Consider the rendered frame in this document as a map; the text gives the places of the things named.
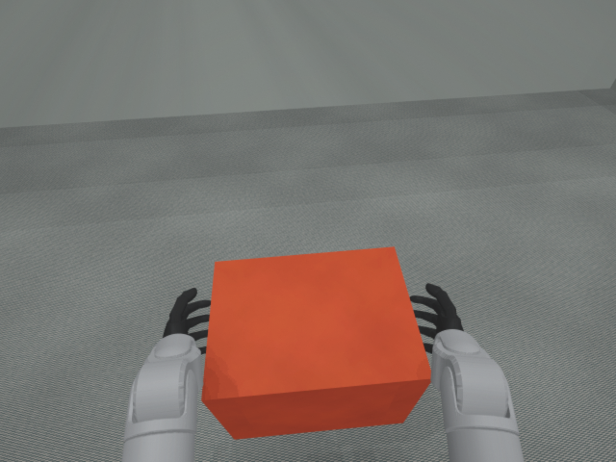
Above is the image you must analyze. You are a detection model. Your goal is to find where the robot left forearm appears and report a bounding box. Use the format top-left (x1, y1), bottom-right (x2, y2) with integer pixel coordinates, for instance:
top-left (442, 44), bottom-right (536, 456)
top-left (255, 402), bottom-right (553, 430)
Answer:
top-left (121, 334), bottom-right (203, 462)

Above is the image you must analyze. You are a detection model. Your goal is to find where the robot right hand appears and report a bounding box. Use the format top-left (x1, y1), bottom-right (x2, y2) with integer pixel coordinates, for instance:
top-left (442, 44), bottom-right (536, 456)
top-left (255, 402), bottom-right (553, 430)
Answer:
top-left (410, 283), bottom-right (464, 354)

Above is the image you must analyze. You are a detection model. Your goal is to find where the carton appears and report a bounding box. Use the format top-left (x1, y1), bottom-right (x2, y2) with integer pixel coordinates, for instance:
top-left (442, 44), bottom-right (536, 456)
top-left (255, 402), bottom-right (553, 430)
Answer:
top-left (201, 246), bottom-right (431, 440)

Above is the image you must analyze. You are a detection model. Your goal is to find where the robot left hand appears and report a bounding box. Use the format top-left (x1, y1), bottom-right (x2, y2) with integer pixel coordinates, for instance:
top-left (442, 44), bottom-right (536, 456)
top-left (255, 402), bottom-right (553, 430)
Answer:
top-left (163, 288), bottom-right (211, 354)

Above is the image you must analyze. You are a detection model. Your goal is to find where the robot right forearm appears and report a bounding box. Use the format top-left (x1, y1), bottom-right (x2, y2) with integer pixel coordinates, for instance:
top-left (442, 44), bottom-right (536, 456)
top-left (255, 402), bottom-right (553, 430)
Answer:
top-left (430, 329), bottom-right (525, 462)

